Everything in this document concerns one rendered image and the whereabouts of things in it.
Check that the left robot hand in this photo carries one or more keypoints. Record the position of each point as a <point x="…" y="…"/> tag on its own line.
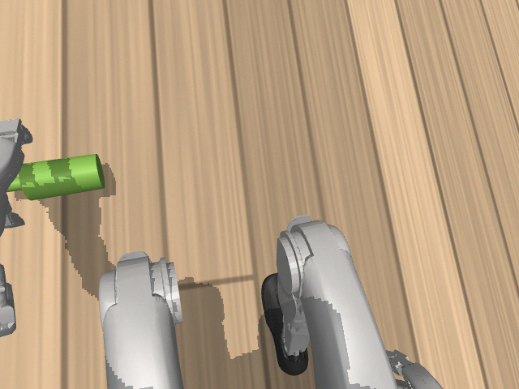
<point x="12" y="136"/>

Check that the right robot hand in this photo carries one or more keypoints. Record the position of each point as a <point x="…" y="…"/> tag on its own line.
<point x="415" y="375"/>

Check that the bottle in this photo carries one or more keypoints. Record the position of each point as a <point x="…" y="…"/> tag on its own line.
<point x="51" y="178"/>

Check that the left robot arm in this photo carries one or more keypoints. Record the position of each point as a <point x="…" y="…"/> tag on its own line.
<point x="7" y="306"/>

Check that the right robot foot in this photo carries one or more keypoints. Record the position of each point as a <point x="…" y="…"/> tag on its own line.
<point x="274" y="318"/>

